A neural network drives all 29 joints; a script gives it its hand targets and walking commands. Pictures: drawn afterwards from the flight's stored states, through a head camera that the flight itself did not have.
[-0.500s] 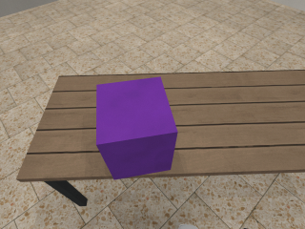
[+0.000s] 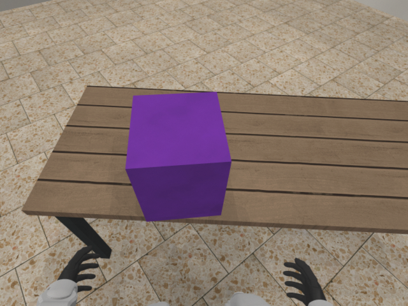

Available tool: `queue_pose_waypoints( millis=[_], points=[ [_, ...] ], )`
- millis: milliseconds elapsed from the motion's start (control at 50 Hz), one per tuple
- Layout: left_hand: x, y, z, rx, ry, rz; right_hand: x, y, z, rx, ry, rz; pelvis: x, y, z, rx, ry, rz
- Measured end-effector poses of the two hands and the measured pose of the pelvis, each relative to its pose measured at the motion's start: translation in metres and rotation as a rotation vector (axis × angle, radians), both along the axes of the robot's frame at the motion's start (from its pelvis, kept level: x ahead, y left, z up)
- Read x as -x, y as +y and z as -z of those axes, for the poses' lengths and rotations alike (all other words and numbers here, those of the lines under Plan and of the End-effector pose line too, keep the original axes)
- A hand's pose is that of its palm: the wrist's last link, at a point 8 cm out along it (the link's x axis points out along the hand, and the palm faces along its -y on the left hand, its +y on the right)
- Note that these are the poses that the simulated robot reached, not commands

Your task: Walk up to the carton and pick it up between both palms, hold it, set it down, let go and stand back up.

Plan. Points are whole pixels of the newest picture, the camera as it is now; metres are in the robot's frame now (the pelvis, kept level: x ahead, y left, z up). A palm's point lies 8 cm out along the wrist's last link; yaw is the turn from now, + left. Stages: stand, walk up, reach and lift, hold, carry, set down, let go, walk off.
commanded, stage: reach and lift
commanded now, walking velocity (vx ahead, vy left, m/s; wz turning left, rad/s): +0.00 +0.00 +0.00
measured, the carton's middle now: (180, 159) +0.46 +0.05 -0.04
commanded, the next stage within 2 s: none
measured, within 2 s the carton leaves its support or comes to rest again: neither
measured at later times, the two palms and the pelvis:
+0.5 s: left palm (75, 273) +0.21 +0.25 -0.05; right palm (309, 277) +0.18 -0.20 -0.05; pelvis +0.03 +0.00 +0.02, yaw +0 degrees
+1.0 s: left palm (71, 258) +0.23 +0.25 -0.03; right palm (297, 252) +0.22 -0.18 -0.03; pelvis +0.05 +0.03 +0.03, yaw +0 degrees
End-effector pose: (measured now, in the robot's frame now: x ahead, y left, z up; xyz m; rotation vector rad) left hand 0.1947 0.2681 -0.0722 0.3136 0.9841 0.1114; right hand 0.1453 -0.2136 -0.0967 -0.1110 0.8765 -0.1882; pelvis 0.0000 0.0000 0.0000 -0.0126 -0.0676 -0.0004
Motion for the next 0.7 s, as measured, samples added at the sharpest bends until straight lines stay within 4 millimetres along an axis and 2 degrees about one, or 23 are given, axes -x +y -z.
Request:
queue_pose_waypoints(
  millis=[120, 240, 360, 540, 700],
  points=[
    [-0.009, -0.01, -0.017, 0.034, -0.091, 0.027, 0.001, 0.007, -0.016, -0.006, -0.087, 0.004, -0.003, 0.005, -0.009, -0.002, -0.021, 0.014],
    [0.002, -0.014, -0.016, 0.069, -0.112, -0.005, 0.002, -0.004, -0.031, 0.029, -0.12, -0.015, -0.011, 0.006, -0.017, -0.005, -0.041, 0.018],
    [0.001, -0.016, -0.018, 0.085, -0.186, -0.029, -0.013, -0.003, -0.04, 0.025, -0.158, -0.044, -0.017, 0.005, -0.02, -0.005, -0.044, 0.012],
    [-0.021, -0.021, -0.029, 0.125, -0.291, -0.021, -0.039, 0.018, -0.044, -0.024, -0.222, -0.042, -0.03, 0.004, -0.025, -0.007, -0.028, 0.006],
    [-0.04, -0.015, -0.038, 0.152, -0.391, -0.018, -0.054, 0.024, -0.054, -0.025, -0.301, -0.041, -0.045, 0.01, -0.028, -0.001, -0.014, 0.01]
  ],
)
